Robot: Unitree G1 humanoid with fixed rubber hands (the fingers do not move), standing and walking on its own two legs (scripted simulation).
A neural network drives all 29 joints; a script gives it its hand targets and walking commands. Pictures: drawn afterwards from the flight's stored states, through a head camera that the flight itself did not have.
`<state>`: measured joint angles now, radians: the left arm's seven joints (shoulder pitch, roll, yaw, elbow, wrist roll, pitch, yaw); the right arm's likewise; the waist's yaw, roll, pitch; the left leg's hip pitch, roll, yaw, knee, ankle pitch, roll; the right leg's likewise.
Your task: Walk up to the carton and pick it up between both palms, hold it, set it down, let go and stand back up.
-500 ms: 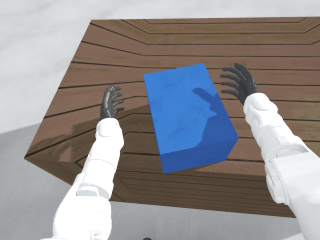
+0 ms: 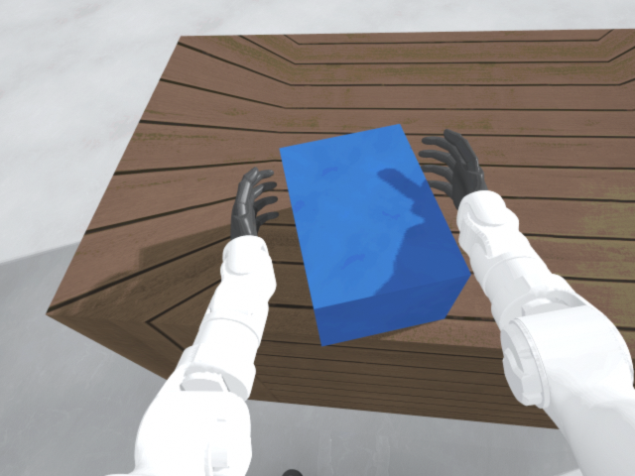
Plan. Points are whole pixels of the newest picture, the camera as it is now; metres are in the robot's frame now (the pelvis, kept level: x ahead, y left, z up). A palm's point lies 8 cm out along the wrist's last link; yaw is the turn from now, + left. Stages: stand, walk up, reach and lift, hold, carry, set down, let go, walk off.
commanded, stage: reach and lift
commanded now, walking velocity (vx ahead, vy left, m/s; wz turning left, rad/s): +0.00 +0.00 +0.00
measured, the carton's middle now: (361, 233) +0.44 +0.03 -0.02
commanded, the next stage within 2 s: none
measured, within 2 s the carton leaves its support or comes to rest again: neither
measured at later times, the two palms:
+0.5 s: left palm (252, 227) +0.39 +0.16 +0.06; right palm (465, 191) +0.48 -0.10 +0.06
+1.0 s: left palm (252, 229) +0.39 +0.16 +0.05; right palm (466, 191) +0.47 -0.10 +0.06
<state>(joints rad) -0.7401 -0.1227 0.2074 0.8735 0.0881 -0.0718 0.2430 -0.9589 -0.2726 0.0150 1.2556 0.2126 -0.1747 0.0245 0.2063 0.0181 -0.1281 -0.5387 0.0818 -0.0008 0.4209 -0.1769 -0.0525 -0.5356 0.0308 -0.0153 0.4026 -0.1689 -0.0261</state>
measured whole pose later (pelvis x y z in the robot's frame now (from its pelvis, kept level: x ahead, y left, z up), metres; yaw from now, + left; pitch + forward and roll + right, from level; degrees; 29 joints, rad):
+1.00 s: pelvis +0.00 -0.01 +0.00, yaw +0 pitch +17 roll +0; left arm -0.77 -0.21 0.49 0.87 0.34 -0.14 0.19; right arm -0.97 -0.16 -0.40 1.26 -0.24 -0.22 0.04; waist 0.20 0.02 -0.13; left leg -0.54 0.10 0.01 0.42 -0.18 -0.05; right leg -0.54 0.04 -0.02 0.40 -0.17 -0.03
